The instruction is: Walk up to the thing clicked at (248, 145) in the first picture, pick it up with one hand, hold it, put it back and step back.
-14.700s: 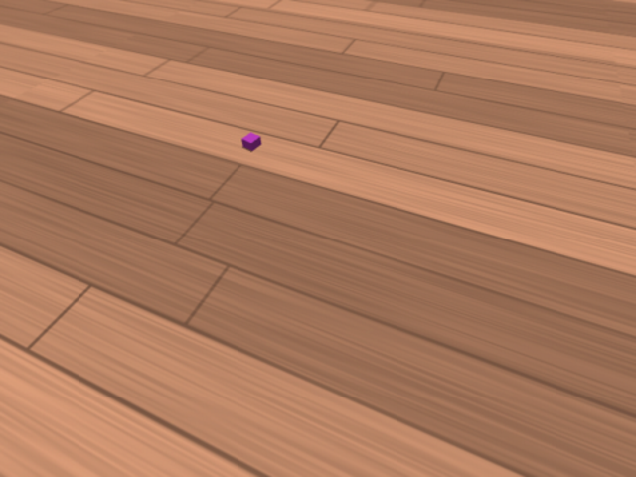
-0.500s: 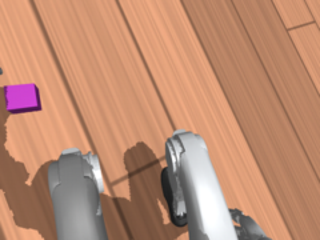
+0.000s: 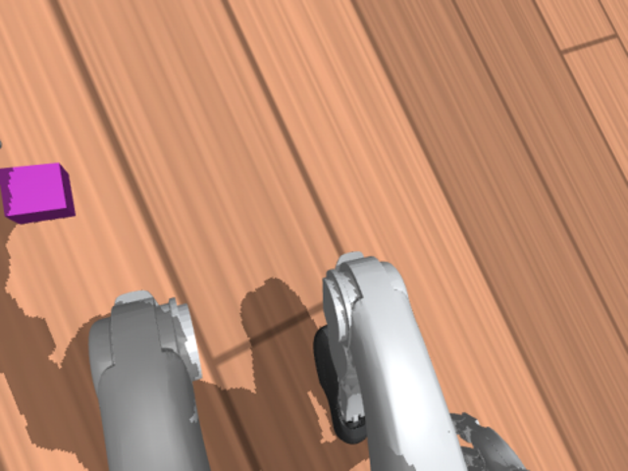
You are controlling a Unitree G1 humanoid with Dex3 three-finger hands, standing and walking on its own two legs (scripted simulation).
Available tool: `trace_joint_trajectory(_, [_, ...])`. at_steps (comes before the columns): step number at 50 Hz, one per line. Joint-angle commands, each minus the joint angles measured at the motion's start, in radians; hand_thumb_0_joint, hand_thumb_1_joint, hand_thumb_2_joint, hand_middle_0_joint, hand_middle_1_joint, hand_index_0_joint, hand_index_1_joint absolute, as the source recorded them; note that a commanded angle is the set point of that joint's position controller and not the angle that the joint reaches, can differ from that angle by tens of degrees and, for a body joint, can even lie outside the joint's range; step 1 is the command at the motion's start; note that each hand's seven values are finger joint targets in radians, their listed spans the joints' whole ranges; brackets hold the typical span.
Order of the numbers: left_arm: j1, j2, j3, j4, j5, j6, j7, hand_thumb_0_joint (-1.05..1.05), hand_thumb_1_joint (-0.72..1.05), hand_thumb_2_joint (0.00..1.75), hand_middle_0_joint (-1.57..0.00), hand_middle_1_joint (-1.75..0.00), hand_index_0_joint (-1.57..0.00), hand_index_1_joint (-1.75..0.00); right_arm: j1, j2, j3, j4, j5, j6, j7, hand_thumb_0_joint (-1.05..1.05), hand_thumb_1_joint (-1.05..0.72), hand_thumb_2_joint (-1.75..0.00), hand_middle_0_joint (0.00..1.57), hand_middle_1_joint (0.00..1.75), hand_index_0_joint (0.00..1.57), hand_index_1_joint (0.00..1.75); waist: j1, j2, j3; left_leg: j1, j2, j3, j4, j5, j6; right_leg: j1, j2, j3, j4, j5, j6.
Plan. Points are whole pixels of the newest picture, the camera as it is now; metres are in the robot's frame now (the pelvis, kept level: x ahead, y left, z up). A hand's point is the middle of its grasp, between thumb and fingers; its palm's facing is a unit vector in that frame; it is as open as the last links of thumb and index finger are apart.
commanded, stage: approach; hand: left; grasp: from above
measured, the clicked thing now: (39, 193) +0.48 +0.33 -0.29
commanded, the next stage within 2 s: close in in 0.66 s
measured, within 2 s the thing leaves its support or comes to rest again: neither
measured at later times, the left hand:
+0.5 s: hand (6, 162) +0.48 +0.32 -0.16, palm faces -0.42 -0.07 -0.91, open 12.6 cm
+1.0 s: hand (3, 182) +0.46 +0.33 -0.18, palm faces -0.45 -0.10 -0.89, open 12.5 cm
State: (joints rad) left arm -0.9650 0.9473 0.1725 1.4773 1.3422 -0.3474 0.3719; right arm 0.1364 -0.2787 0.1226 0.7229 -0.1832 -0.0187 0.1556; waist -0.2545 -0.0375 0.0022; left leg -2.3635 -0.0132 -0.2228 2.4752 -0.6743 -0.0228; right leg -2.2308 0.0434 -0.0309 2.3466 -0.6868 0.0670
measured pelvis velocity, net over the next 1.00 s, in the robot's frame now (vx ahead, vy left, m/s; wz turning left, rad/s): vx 0.00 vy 0.00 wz -0.01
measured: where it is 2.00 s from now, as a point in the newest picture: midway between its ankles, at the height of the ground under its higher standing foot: (266, 428)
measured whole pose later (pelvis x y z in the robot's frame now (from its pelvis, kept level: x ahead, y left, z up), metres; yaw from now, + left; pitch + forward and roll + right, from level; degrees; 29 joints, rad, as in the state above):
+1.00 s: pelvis +0.00 +0.00 +0.00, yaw -1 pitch +31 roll -13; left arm -1.05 0.93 0.10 1.56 1.35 -0.31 0.39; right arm 0.15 -0.30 0.16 0.68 -0.18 -0.05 0.16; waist -0.31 -0.04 0.02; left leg -2.36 -0.01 -0.23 2.48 -0.67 -0.02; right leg -2.23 0.04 -0.04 2.34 -0.68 0.06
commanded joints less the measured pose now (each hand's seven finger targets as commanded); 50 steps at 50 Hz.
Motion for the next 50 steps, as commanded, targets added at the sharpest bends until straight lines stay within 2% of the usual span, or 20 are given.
trace_joint_trajectory(1, [-0.26,0.269,0.032,-0.16,-0.026,0.009,0.035,0.0,-0.24,0.76,-0.32,-0.74,-0.33,-0.73,0.187,-0.279,-0.096,-0.009,0.008,-0.001,-0.012,0.0,-0.89,-0.89,0.2,0.3,0.2,0.3,0.007,0.402,-0.666,0.594,0.006,0.134,-0.283,0.168,0.034,0.244,0.009,-0.159,-0.191,0.216,-0.089])
trace_joint_trajectory(6, [-0.338,0.188,-0.033,-0.176,-0.029,0.01,0.035,0.0,-0.27,0.79,-0.31,-0.75,-0.31,-0.75,0.208,-0.277,-0.099,-0.001,0.012,-0.009,-0.009,0.0,-0.89,-0.89,0.2,0.3,0.2,0.3,-0.045,0.4,-0.629,0.593,0.011,0.131,-0.275,0.156,0.034,0.218,0.01,-0.16,-0.201,0.217,-0.09])
trace_joint_trajectory(9, [-0.422,0.172,-0.061,-0.192,-0.018,0.01,0.048,0.0,-0.27,0.8,-0.33,-0.73,-0.32,-0.74,0.221,-0.28,-0.097,0.001,0.012,-0.013,-0.011,0.0,-0.89,-0.89,0.2,0.3,0.2,0.3,-0.069,0.425,-0.649,0.607,0.015,0.128,-0.278,0.143,0.031,0.213,0.011,-0.163,-0.204,0.213,-0.09])
trace_joint_trajectory(14, [-0.477,0.2,-0.046,-0.133,0.009,0.059,0.087,0.0,-0.27,0.8,-0.32,-0.73,-0.32,-0.74,0.233,-0.289,-0.085,-0.003,0.008,-0.023,-0.016,0.0,-0.89,-0.89,0.2,0.3,0.2,0.3,-0.075,0.467,-0.655,0.624,0.014,0.129,-0.293,0.164,0.026,0.2,0.006,-0.168,-0.193,0.23,-0.089])
trace_joint_trajectory(16, [-0.433,0.183,-0.059,-0.056,0.013,0.092,0.082,0.0,-0.27,0.79,-0.33,-0.73,-0.32,-0.73,0.223,-0.281,-0.079,-0.011,0.009,-0.03,-0.014,0.0,-0.89,-0.89,0.2,0.3,0.2,0.3,-0.073,0.444,-0.615,0.592,0.012,0.141,-0.289,0.151,0.032,0.198,0.011,-0.162,-0.209,0.223,-0.094])
trace_joint_trajectory(17, [-0.418,0.205,-0.04,-0.065,0.014,0.108,0.084,0.0,-0.27,0.79,-0.33,-0.73,-0.32,-0.73,0.235,-0.286,-0.073,-0.015,0.01,-0.029,-0.013,0.0,-0.89,-0.89,0.2,0.3,0.2,0.3,-0.063,0.452,-0.625,0.593,0.008,0.142,-0.297,0.173,0.033,0.225,0.007,-0.162,-0.208,0.238,-0.09])
trace_joint_trajectory(19, [-0.371,0.203,-0.042,-0.035,0.003,0.137,0.072,0.0,-0.27,0.79,-0.33,-0.72,-0.32,-0.73,0.212,-0.289,-0.07,-0.03,0.015,-0.026,-0.012,0.0,-0.89,-0.89,0.2,0.3,0.2,0.3,-0.045,0.449,-0.657,0.607,0.008,0.136,-0.303,0.197,0.03,0.225,0.008,-0.163,-0.191,0.251,-0.095])
trace_joint_trajectory(22, [-0.327,0.179,-0.051,-0.014,-0.029,0.164,0.043,0.0,-0.28,0.79,-0.31,-0.75,-0.31,-0.74,0.198,-0.286,-0.068,-0.051,0.027,-0.024,-0.007,0.0,-0.89,-0.89,0.2,0.3,0.2,0.3,-0.046,0.407,-0.63,0.559,0.004,0.133,-0.309,0.164,0.036,0.234,0.01,-0.156,-0.197,0.23,-0.098])
trace_joint_trajectory(25, [-0.309,0.241,-0.017,-0.074,-0.048,0.161,0.013,0.0,-0.27,0.78,-0.32,-0.73,-0.32,-0.73,0.196,-0.292,-0.063,-0.068,0.031,-0.025,-0.005,0.0,-0.89,-0.89,0.2,0.3,0.2,0.3,-0.035,0.368,-0.646,0.527,0.002,0.143,-0.287,0.185,0.046,0.29,0.01,-0.143,-0.201,0.247,-0.092])
trace_joint_trajectory(28, [-0.355,0.259,-0.007,-0.158,-0.067,0.128,-0.004,0.0,-0.28,0.79,-0.33,-0.73,-0.32,-0.74,0.205,-0.292,-0.062,-0.064,0.031,-0.022,-0.006,0.0,-0.89,-0.89,0.2,0.3,0.2,0.3,-0.045,0.386,-0.671,0.527,0.004,0.144,-0.282,0.173,0.044,0.316,0.01,-0.142,-0.213,0.237,-0.09])
trace_joint_trajectory(32, [-0.38,0.238,-0.014,-0.204,-0.07,0.087,-0.016,0.0,-0.28,0.78,-0.32,-0.74,-0.32,-0.74,0.238,-0.296,-0.075,-0.049,0.027,-0.025,-0.009,0.0,-0.89,-0.89,0.2,0.3,0.2,0.3,-0.066,0.403,-0.655,0.563,0.007,0.132,-0.275,0.153,0.034,0.266,0.009,-0.153,-0.217,0.207,-0.098])
trace_joint_trajectory(34, [-0.365,0.196,-0.032,-0.178,-0.067,0.069,-0.018,0.0,-0.29,0.79,-0.32,-0.73,-0.32,-0.74,0.245,-0.291,-0.078,-0.046,0.024,-0.025,-0.009,0.0,-0.89,-0.89,0.2,0.3,0.2,0.3,-0.073,0.398,-0.621,0.558,0.009,0.127,-0.278,0.13,0.031,0.242,0.008,-0.16,-0.22,0.183,-0.099])
trace_joint_trajectory(35, [-0.389,0.188,-0.041,-0.212,-0.068,0.057,-0.017,0.0,-0.27,0.81,-0.34,-0.73,-0.33,-0.74,0.248,-0.285,-0.078,-0.046,0.023,-0.022,-0.01,0.0,-0.89,-0.89,0.2,0.3,0.2,0.3,-0.071,0.402,-0.655,0.571,0.01,0.13,-0.284,0.119,0.033,0.259,0.011,-0.159,-0.227,0.18,-0.094])
trace_joint_trajectory(40, [-0.395,0.156,-0.075,-0.147,-0.047,0.043,0.001,0.0,-0.29,0.82,-0.31,-0.77,-0.31,-0.77,0.26,-0.289,-0.073,-0.029,0.017,-0.02,-0.008,0.0,-0.89,-0.89,0.2,0.3,0.2,0.3,-0.087,0.406,-0.623,0.576,0.011,0.125,-0.278,0.145,0.03,0.239,0.008,-0.168,-0.215,0.212,-0.092])
trace_joint_trajectory(41, [-0.384,0.165,-0.068,-0.133,-0.045,0.041,0.009,0.0,-0.29,0.8,-0.3,-0.77,-0.31,-0.76,0.254,-0.294,-0.073,-0.026,0.017,-0.017,-0.009,0.0,-0.89,-0.89,0.2,0.3,0.2,0.3,-0.076,0.397,-0.62,0.583,0.012,0.122,-0.278,0.16,0.028,0.229,0.008,-0.171,-0.207,0.219,-0.092])
trace_joint_trajectory(42, [-0.375,0.159,-0.077,-0.095,-0.039,0.041,0.014,0.0,-0.29,0.8,-0.29,-0.77,-0.3,-0.76,0.249,-0.292,-0.068,-0.027,0.016,-0.018,-0.009,0.0,-0.89,-0.89,0.2,0.3,0.2,0.3,-0.083,0.396,-0.609,0.578,0.012,0.122,-0.271,0.164,0.028,0.225,0.009,-0.171,-0.205,0.223,-0.093])
trace_joint_trajectory(43, [-0.38,0.17,-0.073,-0.08,-0.031,0.037,0.022,0.0,-0.3,0.82,-0.29,-0.77,-0.29,-0.76,0.248,-0.292,-0.061,-0.028,0.012,-0.018,-0.007,0.0,-0.89,-0.89,0.2,0.3,0.2,0.3,-0.087,0.4,-0.602,0.564,0.01,0.124,-0.271,0.169,0.029,0.239,0.011,-0.172,-0.204,0.23,-0.092])
trace_joint_trajectory(45, [-0.367,0.196,-0.055,-0.06,-0.019,0.035,0.039,0.0,-0.27,0.84,-0.31,-0.78,-0.31,-0.77,0.236,-0.295,-0.058,-0.032,0.01,-0.018,-0.009,0.0,-0.89,-0.89,0.2,0.3,0.2,0.3,-0.07,0.396,-0.592,0.569,0.01,0.122,-0.275,0.169,0.028,0.229,0.01,-0.174,-0.196,0.226,-0.094])
trace_joint_trajectory(49, [-0.404,0.238,-0.038,-0.048,0.003,0.034,0.077,0.0,-0.27,0.83,-0.31,-0.78,-0.31,-0.78,0.217,-0.299,-0.043,-0.043,-0.001,-0.027,-0.006,0.0,-0.89,-0.89,0.2,0.3,0.2,0.3,-0.076,0.418,-0.605,0.564,0.01,0.128,-0.264,0.166,0.032,0.247,0.014,-0.173,-0.192,0.231,-0.093])
trace_joint_trajectory(50, [-0.399,0.234,-0.034,-0.026,0.01,0.036,0.086,0.0,-0.28,0.84,-0.3,-0.79,-0.3,-0.79,0.223,-0.303,-0.044,-0.039,-0.005,-0.031,-0.005,0.0,-0.89,-0.89,0.2,0.3,0.2,0.3,-0.09,0.412,-0.585,0.566,0.011,0.128,-0.259,0.172,0.033,0.243,0.012,-0.176,-0.189,0.237,-0.09])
